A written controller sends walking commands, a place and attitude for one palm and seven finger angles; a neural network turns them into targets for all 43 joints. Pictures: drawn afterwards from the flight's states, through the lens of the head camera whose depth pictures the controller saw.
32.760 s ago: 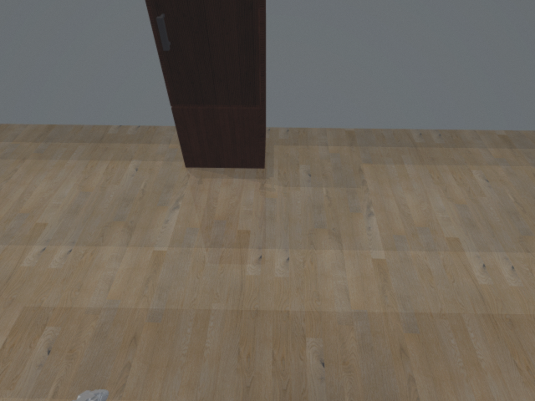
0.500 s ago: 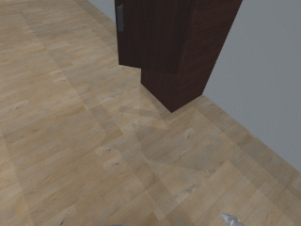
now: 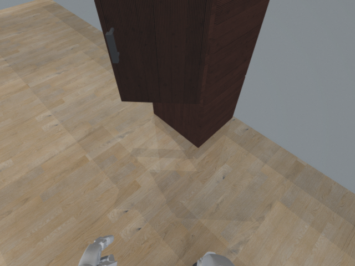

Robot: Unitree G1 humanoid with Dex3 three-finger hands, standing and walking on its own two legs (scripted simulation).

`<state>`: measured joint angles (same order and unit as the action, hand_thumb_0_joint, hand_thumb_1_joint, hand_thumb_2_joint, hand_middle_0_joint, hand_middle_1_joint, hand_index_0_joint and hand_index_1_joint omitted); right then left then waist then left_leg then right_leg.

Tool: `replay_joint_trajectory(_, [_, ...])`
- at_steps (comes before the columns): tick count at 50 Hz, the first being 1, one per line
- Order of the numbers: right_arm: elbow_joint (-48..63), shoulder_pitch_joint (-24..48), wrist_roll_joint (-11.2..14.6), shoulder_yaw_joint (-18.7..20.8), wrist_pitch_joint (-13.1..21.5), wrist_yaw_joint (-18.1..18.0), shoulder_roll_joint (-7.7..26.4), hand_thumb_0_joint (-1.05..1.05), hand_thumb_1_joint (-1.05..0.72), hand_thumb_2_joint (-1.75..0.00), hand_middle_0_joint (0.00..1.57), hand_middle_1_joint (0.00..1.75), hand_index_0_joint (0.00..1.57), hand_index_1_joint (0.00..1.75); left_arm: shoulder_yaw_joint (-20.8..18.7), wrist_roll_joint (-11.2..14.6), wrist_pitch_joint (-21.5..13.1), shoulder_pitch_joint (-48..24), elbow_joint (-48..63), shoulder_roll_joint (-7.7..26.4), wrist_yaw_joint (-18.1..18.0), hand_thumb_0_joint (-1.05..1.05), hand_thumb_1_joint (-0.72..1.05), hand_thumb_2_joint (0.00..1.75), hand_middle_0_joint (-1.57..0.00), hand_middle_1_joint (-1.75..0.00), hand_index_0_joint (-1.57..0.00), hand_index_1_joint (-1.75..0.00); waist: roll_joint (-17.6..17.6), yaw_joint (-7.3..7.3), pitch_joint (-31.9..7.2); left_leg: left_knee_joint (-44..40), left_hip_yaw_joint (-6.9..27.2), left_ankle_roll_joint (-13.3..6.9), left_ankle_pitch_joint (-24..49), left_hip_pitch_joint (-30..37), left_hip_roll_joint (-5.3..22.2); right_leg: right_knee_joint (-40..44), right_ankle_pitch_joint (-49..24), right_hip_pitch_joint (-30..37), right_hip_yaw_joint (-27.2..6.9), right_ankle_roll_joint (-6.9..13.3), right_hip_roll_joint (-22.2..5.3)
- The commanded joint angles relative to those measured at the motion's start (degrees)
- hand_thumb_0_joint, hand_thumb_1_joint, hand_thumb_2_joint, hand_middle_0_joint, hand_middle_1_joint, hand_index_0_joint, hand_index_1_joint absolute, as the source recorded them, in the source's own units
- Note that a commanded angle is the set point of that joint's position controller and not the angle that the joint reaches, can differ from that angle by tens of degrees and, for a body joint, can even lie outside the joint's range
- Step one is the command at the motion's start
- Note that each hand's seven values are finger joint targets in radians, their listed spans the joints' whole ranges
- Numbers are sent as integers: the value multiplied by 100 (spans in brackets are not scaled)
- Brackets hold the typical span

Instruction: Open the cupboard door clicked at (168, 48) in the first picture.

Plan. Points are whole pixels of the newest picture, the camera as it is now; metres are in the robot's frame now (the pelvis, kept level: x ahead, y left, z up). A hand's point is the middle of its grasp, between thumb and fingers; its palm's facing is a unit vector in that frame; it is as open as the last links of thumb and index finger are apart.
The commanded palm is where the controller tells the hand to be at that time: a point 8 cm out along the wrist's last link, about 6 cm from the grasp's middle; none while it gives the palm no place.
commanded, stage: take the last steps up to it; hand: left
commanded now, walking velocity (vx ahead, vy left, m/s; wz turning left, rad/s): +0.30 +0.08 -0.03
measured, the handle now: (113, 45) +0.89 +0.25 +0.00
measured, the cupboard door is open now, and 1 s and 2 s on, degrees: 42 42 42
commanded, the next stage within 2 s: come to a stop and stand still in 0.52 s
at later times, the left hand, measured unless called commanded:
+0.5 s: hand out of the picture +0.12 +0.22 -0.18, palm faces +0.11 -0.98 -0.15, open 7.3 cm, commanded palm none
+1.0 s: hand (101, 172) +0.41 +0.24 -0.15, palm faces -0.06 -0.96 -0.27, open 7.3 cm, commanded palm none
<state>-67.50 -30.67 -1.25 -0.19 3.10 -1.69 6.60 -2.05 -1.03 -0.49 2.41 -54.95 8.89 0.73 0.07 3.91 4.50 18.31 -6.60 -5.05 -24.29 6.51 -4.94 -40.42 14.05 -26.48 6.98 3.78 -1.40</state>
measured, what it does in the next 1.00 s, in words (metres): walks ahead: right foot, then left foot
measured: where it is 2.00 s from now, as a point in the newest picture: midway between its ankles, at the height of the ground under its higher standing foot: (159, 248)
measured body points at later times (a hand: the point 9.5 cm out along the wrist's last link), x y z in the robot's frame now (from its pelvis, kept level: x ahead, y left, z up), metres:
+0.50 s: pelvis +0.21 +0.06 +0.00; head +0.24 +0.08 +0.44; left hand +0.11 +0.28 -0.16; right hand +0.34 -0.19 -0.13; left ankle +0.30 +0.17 -0.73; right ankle +0.08 -0.08 -0.71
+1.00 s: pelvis +0.30 +0.05 +0.01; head +0.34 +0.03 +0.45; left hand +0.41 +0.29 -0.13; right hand +0.29 -0.18 -0.16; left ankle +0.27 +0.18 -0.69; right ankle +0.30 -0.03 -0.72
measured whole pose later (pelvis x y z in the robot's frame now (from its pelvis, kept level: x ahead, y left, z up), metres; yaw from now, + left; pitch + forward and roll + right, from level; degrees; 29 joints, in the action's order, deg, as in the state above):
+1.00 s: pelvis +0.30 +0.05 +0.01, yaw -4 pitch +0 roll +2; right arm -61.2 -13.4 -0.1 2.9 -3.0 -2.1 10.2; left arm -2.4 -1.3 0.6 7.7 -56.4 10.7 -1.9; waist 0.4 1.7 4.5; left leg 50.0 -3.9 1.2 -30.3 -19.7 0.4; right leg -34.7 18.0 -17.0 4.5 3.0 -1.7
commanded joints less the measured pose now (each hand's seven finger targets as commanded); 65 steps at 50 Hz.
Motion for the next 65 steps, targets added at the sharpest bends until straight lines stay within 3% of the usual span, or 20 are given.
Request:
replay_joint_trajectory(1, [372,133,180,259,136,-46,858,0,-90,-90,20,30,20,30,-341,-9,-286,2626,-349,1114,-153,0,90,90,-20,-30,-20,-30,-284,-1373,-1218,3939,185,411,4255,-2807,808,1075,-1667,4182,-1827,983,-1288])
replay_joint_trajectory(2, [519,59,181,275,147,-45,741,0,-90,-90,20,30,20,30,-390,62,-256,2749,-412,1452,-169,0,90,90,-20,-30,-20,-30,-826,-1131,-1455,5875,185,492,-874,-3815,166,1777,-3079,4450,-3750,1669,-2851])
replay_joint_trajectory(3, [645,545,96,310,53,-11,746,0,-90,-90,20,30,20,30,-392,98,-242,2303,-277,1276,-196,0,90,90,-20,-30,-20,-30,-379,-1080,-916,6119,899,390,-596,-4080,547,2259,-1997,3420,-3637,1547,-2691])
replay_joint_trajectory(5, [728,931,12,289,-82,74,406,0,-90,-90,20,30,20,30,-214,76,-302,1587,-201,634,-210,0,90,90,-20,-30,-20,-30,-166,-615,158,5611,953,418,379,-4039,995,2679,-1101,1691,-2311,870,-1992])
replay_joint_trajectory(8, [553,480,-44,288,-215,161,171,0,-90,-90,20,30,20,30,-144,22,-430,1517,-315,377,-192,0,90,90,-20,-30,-20,-30,-578,-265,-130,4613,628,609,877,-3575,1081,2902,-1181,1269,-1162,513,-1400])
replay_joint_trajectory(18, [1227,2348,18,326,-84,340,424,0,-90,-90,20,30,20,30,-211,-38,-445,1980,-730,819,-134,0,90,90,-20,-30,-20,-30,-879,-616,201,1985,173,672,1274,-3319,854,2622,-1885,1827,-903,416,-1488])
replay_joint_trajectory(21, [1086,1849,0,355,-13,278,683,0,-90,-90,20,30,20,30,-245,-15,-371,1842,-770,919,-148,0,90,90,-20,-30,-20,-30,-742,-229,-39,1017,-71,572,1496,-1979,514,1751,-2298,1675,-597,176,-1274])
replay_joint_trajectory(22, [880,1234,-26,411,23,225,940,0,-90,-90,20,30,20,30,-220,-14,-346,1893,-777,803,-142,0,90,90,-20,-30,-20,-30,-180,-9,-424,747,43,513,1616,-971,632,749,-2119,1337,-465,67,-1042])
replay_joint_trajectory(24, [733,96,-88,595,0,87,1932,0,-90,-90,20,30,20,30,-120,61,-332,2143,-543,349,-121,0,90,90,-20,-30,-20,-30,1760,258,-1437,252,2585,-486,3092,464,2855,-2226,2105,-296,-15,-257,50])
replay_joint_trajectory(27, [1079,1298,-36,395,-14,25,1335,0,-90,-90,20,30,20,30,-119,-6,-246,1626,-475,405,-113,0,90,90,-20,-30,-20,-30,1185,-134,-451,-413,2076,-607,1352,-1461,2638,-3304,1288,-697,-638,-189,-493])
replay_joint_trajectory(34, [1056,1581,-33,234,65,-68,775,0,-90,-90,20,30,20,30,-50,19,-5,1885,-580,-20,-161,0,90,90,-20,-30,-20,-30,197,-579,-605,-223,559,-383,4391,-2081,2150,-1130,429,599,-583,-456,-482])
replay_joint_trajectory(42, [902,1565,11,404,-296,-147,1148,0,-90,-90,20,30,20,30,-190,-37,194,1432,-164,604,-205,0,90,90,-20,-30,-20,-30,467,-522,-348,709,861,-111,4161,-2049,2074,796,-498,1317,-447,-309,-193])
replay_joint_trajectory(45, [921,1302,80,438,-409,-98,876,0,-90,-90,20,30,20,30,-243,-58,107,1405,-69,1110,-251,0,90,90,-20,-30,-20,-30,-863,-420,-921,1996,-23,580,1703,-2417,928,1110,-4311,1895,-1603,386,-1460])
replay_joint_trajectory(46, [970,1426,102,401,-475,-76,710,0,-90,-90,20,30,20,30,-254,-16,59,1528,-114,1179,-285,0,90,90,-20,-30,-20,-30,-1423,-555,-1085,2947,22,702,-645,-2761,515,1481,-5473,2200,-1998,868,-1951])
replay_joint_trajectory(48, [1030,1768,110,401,-553,-86,703,0,-90,-90,20,30,20,30,-243,-16,53,1339,-110,1103,-362,0,90,90,-20,-30,-20,-30,-1089,-612,-880,4213,656,685,-1206,-3212,499,1499,-5918,2253,-1955,1145,-2035])
replay_joint_trajectory(59, [938,1507,100,376,-555,23,613,0,-90,-90,20,30,20,30,-324,-43,92,908,-9,1185,-334,0,90,90,-20,-30,-20,-30,-947,-425,-853,1799,395,797,153,-2296,444,1619,-3149,1961,-1381,593,-1402])
replay_joint_trajectory(60, [1447,1522,158,447,-345,35,972,0,-90,-90,20,30,20,30,-234,-21,-13,1073,110,1315,-603,0,90,90,-20,-30,-20,-30,368,-162,-1788,1075,217,832,501,-2218,566,577,-5586,2873,-1935,417,-1596])
replay_joint_trajectory(63, [1809,1619,-13,390,-328,28,1175,0,-90,-90,20,30,20,30,-106,46,123,1154,351,784,-440,0,90,90,-20,-30,-20,-30,1168,-421,-1150,680,1172,153,2816,-1959,1631,374,-566,1375,-524,-195,-414])
replay_joint_trajectory(64, [1950,1685,-58,379,-366,24,1236,0,-90,-90,20,30,20,30,-95,15,131,1257,387,629,-415,0,90,90,-20,-30,-20,-30,536,-476,-681,729,1177,-14,2706,-2285,1801,588,14,1130,-411,-211,-238])
replay_joint_trajectory(65, [1997,1710,-23,375,-347,29,1214,0,-90,-90,20,30,20,30,-54,-49,202,1066,402,644,-374,0,90,90,-20,-30,-20,-30,1123,-397,-201,381,1378,12,2380,-2598,1649,439,492,956,-339,-234,-100])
